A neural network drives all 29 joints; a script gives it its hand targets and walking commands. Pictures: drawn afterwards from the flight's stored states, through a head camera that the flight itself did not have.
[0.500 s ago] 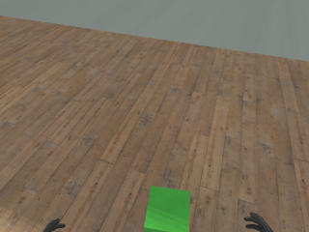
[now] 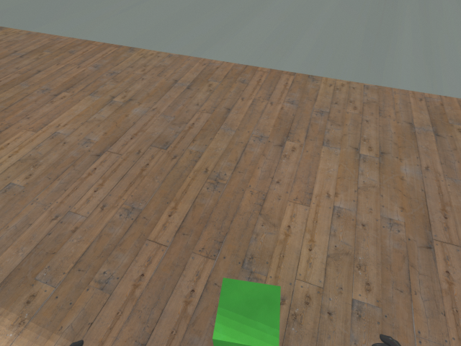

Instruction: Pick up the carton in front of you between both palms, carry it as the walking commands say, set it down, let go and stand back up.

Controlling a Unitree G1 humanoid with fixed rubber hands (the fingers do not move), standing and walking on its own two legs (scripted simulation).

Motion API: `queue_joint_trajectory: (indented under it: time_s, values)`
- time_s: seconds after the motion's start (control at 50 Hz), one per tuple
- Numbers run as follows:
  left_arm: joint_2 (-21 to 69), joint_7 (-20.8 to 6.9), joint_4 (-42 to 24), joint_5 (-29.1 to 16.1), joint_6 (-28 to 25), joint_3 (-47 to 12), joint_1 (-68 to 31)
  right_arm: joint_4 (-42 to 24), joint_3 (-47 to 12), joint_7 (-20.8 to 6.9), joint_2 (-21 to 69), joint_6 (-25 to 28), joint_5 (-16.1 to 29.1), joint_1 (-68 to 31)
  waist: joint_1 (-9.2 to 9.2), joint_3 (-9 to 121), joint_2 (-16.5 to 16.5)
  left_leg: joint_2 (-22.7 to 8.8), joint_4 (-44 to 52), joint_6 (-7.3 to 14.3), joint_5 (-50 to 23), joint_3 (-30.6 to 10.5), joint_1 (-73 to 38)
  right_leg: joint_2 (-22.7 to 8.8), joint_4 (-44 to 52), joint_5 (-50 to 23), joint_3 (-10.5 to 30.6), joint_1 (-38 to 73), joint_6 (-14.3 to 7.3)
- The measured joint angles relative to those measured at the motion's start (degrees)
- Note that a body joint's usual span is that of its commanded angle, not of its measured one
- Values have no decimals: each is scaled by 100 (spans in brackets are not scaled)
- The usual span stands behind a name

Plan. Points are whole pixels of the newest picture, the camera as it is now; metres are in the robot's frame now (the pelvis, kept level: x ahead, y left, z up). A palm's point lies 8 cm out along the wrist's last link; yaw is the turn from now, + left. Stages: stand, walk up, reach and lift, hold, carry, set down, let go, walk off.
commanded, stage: stand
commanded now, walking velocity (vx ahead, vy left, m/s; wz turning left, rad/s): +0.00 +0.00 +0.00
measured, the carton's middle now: (247, 322) +0.36 -0.05 -0.65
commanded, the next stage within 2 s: none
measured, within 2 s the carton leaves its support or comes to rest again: neither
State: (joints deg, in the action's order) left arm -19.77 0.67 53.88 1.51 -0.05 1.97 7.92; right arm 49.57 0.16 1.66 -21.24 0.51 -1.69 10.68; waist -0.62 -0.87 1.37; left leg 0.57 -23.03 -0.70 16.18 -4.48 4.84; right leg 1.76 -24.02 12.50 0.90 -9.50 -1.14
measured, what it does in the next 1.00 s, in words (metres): stands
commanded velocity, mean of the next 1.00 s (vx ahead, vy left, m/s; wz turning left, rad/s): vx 0.00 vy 0.00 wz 0.00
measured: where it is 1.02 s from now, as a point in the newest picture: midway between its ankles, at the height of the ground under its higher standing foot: outside the picture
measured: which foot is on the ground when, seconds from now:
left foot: down 0.00-1.00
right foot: down 0.00-1.00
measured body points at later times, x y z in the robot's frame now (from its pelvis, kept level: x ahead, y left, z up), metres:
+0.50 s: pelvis -0.01 +0.00 +0.00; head -0.01 +0.00 +0.45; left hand +0.09 +0.31 -0.11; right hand +0.09 -0.31 -0.12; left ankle -0.04 +0.13 -0.74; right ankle +0.01 -0.11 -0.74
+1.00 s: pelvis -0.01 +0.00 +0.00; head -0.01 +0.00 +0.45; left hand +0.10 +0.32 -0.11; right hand +0.08 -0.31 -0.12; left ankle -0.04 +0.13 -0.74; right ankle +0.01 -0.11 -0.74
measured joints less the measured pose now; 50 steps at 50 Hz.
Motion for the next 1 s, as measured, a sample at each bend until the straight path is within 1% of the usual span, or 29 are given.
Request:
queue_joint_trajectory:
  time_s: [0.42,1.0]
  values:
    - [-115,-36,404,-44,-20,-58,-90,455,-44,-34,-74,32,32,-47,-5,-49,-31,-3,188,7,-174,45,-44,-11,213,-198,53,45,21]
    - [-216,-37,679,-87,-52,-146,-244,771,-41,-73,-131,29,66,-189,15,-97,-54,-18,350,4,-255,98,-118,-15,319,-266,110,81,29]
